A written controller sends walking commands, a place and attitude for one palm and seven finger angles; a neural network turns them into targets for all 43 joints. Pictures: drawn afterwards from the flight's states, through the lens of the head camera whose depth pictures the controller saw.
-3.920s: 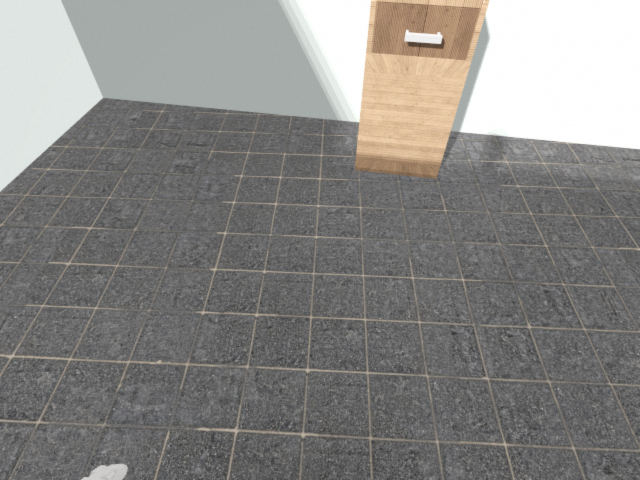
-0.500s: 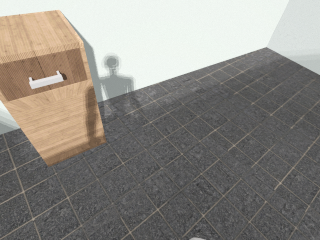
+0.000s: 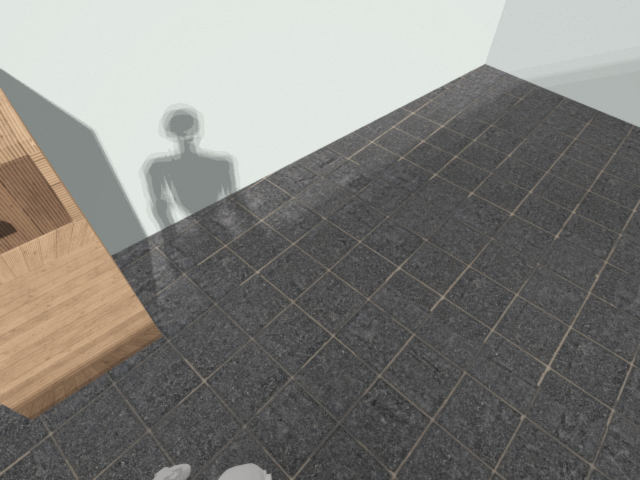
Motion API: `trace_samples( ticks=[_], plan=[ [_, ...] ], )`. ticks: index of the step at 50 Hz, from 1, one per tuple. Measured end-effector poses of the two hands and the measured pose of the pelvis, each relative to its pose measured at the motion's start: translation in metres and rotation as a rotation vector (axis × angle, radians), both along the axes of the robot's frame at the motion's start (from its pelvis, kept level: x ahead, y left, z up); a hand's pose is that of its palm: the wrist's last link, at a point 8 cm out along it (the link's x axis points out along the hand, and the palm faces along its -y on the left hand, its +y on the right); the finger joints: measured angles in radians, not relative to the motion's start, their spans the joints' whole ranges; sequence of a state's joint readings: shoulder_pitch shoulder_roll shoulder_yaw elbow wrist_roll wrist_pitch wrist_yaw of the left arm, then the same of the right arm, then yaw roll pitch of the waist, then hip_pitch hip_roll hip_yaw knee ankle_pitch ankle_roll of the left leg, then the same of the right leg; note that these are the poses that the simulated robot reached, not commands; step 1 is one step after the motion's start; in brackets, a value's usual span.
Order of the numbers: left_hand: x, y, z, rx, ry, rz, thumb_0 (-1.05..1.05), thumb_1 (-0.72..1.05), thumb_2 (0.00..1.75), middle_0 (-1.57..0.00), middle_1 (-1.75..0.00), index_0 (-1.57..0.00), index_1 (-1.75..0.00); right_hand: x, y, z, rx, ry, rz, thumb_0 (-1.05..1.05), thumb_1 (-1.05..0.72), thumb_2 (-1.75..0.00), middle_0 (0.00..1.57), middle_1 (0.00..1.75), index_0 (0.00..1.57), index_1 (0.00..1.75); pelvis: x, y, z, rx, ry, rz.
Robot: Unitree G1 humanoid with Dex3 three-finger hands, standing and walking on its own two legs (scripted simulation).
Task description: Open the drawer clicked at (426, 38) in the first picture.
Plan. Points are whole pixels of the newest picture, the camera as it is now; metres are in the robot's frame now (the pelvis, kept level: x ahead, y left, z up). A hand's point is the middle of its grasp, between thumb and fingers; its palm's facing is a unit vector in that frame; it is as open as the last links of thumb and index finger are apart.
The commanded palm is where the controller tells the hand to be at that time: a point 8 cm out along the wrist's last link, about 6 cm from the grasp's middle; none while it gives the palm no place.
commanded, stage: turn to face it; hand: left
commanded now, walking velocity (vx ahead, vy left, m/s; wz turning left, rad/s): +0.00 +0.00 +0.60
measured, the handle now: out of the picture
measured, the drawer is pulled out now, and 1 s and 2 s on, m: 0.00 0.00 0.00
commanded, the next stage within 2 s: take the last steps up to it in 1.00 s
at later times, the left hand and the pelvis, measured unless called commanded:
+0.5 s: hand out of the picture +0.06 +0.26 -0.16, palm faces +0.32 -0.91 -0.27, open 7.4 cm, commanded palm none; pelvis +0.05 +0.03 +0.01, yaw +16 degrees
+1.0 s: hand out of the picture -0.02 +0.15 -0.14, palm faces +0.55 -0.79 -0.27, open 7.4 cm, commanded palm none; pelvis +0.03 -0.05 +0.01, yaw +33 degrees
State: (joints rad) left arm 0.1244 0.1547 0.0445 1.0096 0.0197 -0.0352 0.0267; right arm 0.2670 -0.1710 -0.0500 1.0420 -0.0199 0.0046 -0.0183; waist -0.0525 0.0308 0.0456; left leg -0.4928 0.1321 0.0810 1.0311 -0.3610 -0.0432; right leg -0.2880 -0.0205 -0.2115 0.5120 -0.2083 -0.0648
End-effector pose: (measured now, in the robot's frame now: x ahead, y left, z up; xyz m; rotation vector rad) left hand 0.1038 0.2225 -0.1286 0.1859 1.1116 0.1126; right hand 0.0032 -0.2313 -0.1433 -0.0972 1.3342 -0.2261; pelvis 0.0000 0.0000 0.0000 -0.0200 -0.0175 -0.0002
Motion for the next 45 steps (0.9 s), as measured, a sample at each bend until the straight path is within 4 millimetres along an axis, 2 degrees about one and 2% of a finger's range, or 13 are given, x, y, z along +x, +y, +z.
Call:
trace_samples(
  ticks=[5,11,18,24,29,35,39,45],
  plan=[
    [0.003,0.012,-0.007,-0.036,-0.011,0.082,-0.01,0.93,0.9,-0.2,-0.3,-0.2,-0.3,0.063,0.008,0.011,-0.022,-0.056,0.103,0.01,-0.92,-0.9,0.2,0.3,0.2,0.3,0.02,0.009,0.0,-0.013,-0.007,0.065],
    [-0.021,0.045,-0.031,-0.06,0.061,0.199,0.0,0.92,0.9,-0.2,-0.3,-0.2,-0.3,0.121,0.026,0.016,-0.066,-0.116,0.222,0.01,-0.92,-0.9,0.2,0.3,0.2,0.3,0.036,0.031,-0.012,-0.019,-0.007,0.135],
    [-0.052,0.075,-0.014,-0.011,0.139,0.284,0.0,0.92,0.9,-0.2,-0.3,-0.2,-0.3,0.145,0.04,0.03,-0.072,-0.115,0.293,0.01,-0.91,-0.9,0.2,0.3,0.2,0.3,0.042,0.038,0.004,-0.02,0.018,0.194],
    [-0.064,0.083,0.001,0.036,0.13,0.354,0.0,0.91,0.9,-0.2,-0.3,-0.2,-0.3,0.157,0.038,0.031,-0.052,-0.1,0.343,0.01,-0.9,-0.9,0.21,0.3,0.2,0.3,0.045,0.03,0.009,-0.018,0.02,0.261],
    [-0.062,0.072,0.01,0.063,0.086,0.395,0.0,0.91,0.9,-0.2,-0.3,-0.19,-0.3,0.166,0.022,0.024,-0.037,-0.086,0.385,0.01,-0.9,-0.9,0.21,0.3,0.21,0.3,0.045,0.013,0.008,-0.012,0.018,0.326],
    [-0.063,0.037,0.018,0.097,0.003,0.44,0.0,0.91,0.9,-0.2,-0.3,-0.2,-0.3,0.184,-0.01,0.005,-0.012,-0.084,0.438,0.01,-0.9,-0.9,0.21,0.3,0.21,0.3,0.044,-0.021,-0.002,0.014,0.02,0.407],
    [-0.084,0.007,0.025,0.103,0.006,0.485,0.0,0.91,0.9,-0.2,-0.3,-0.2,-0.3,0.201,-0.024,0.002,-0.004,-0.085,0.488,0.01,-0.9,-0.9,0.2,0.3,0.2,0.3,0.042,-0.038,0.0,0.03,0.008,0.463],
    [-0.12,-0.026,0.027,0.072,0.063,0.558,0.0,0.91,0.9,-0.2,-0.3,-0.2,-0.3,0.217,-0.027,0.012,0.0,-0.089,0.57,0.01,-0.91,-0.9,0.2,0.3,0.2,0.3,0.041,-0.05,0.01,0.059,0.01,0.533]
  ],
)
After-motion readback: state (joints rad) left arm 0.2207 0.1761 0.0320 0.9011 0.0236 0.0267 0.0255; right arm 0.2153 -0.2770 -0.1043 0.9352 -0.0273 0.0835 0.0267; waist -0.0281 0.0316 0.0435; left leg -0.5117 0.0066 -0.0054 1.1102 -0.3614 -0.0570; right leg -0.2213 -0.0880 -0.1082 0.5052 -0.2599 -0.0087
